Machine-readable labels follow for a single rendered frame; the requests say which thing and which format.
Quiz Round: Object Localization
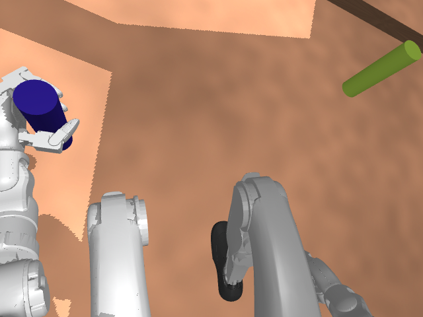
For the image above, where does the right robot foot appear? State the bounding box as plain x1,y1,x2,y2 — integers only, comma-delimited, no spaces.
211,221,243,302

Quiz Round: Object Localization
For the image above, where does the left robot hand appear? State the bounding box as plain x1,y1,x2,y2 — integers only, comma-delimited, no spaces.
0,66,80,154

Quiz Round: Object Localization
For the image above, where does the right robot hand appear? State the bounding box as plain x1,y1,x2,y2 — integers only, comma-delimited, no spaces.
304,250,342,304

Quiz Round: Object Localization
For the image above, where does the left robot arm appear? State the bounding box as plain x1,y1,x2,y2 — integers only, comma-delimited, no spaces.
0,149,50,317

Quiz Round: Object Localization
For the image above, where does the right robot arm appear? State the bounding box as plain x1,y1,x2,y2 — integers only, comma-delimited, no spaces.
324,284,374,317

